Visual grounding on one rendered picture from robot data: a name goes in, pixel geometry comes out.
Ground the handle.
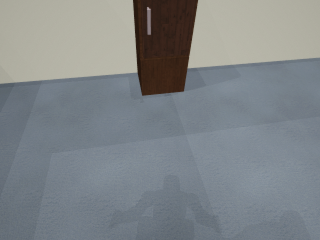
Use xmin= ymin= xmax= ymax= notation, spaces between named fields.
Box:
xmin=147 ymin=7 xmax=151 ymax=35

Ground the cupboard door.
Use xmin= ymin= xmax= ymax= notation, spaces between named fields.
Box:
xmin=141 ymin=0 xmax=196 ymax=58

